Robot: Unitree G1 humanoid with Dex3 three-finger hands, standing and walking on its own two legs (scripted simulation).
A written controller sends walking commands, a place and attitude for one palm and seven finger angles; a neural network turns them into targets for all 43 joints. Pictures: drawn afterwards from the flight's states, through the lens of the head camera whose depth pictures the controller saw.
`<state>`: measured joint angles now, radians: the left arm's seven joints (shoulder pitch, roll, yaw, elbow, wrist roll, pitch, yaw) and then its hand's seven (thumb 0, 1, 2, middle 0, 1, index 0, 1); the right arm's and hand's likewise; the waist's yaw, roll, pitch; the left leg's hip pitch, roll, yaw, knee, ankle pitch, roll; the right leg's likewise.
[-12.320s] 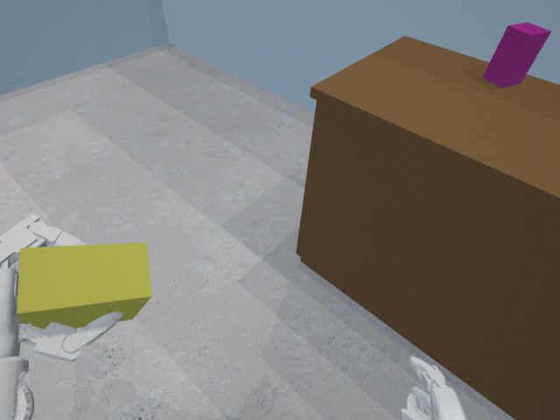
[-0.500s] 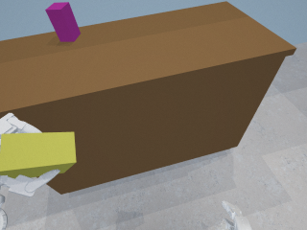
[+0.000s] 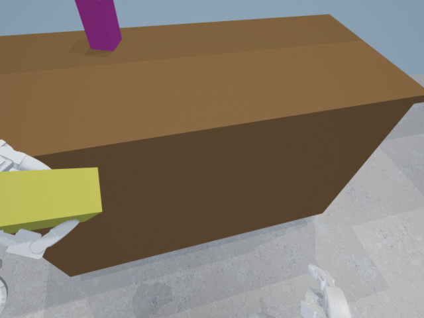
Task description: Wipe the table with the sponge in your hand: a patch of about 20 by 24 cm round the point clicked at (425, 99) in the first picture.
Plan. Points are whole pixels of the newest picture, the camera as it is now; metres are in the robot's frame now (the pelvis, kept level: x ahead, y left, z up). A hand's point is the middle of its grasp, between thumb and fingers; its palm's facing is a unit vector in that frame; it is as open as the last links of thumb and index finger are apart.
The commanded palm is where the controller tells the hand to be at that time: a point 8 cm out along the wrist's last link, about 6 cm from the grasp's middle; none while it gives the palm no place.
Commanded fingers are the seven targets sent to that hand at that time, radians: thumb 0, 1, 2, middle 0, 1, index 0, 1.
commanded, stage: take the last steps up to it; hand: left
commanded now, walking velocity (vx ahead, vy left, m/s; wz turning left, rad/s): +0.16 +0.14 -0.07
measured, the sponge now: (61, 200) +0.24 +0.23 +0.16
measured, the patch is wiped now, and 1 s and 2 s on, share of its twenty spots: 0.00 0.00 0.00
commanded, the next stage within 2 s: come to a stop and stand still in 0.68 s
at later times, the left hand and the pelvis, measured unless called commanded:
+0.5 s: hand (37, 189) +0.24 +0.26 +0.17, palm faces +0.33 -0.83 -0.44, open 9.9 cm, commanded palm +0.18 +0.32 +0.19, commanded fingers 0.00 0.10 1.30 -1.20 -1.60 -1.20 -1.60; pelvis +0.02 +0.04 +0.02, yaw +0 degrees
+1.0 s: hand (0, 173) +0.26 +0.31 +0.18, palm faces +0.34 -0.83 -0.45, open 9.9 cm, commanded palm +0.21 +0.36 +0.19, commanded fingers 0.00 0.10 1.30 -1.20 -1.60 -1.20 -1.60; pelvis +0.03 +0.09 +0.00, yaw -3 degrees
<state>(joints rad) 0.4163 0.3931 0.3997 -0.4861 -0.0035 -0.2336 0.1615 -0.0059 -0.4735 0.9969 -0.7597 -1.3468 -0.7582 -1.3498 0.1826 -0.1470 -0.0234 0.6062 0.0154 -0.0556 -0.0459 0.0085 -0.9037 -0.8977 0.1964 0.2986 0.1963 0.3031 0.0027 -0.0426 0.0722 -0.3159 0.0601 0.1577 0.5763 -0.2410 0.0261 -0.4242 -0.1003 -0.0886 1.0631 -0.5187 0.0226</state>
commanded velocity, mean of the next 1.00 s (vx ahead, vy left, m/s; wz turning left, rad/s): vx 0.11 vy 0.07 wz -0.04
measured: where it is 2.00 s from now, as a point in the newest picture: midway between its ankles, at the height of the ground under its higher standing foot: outside the picture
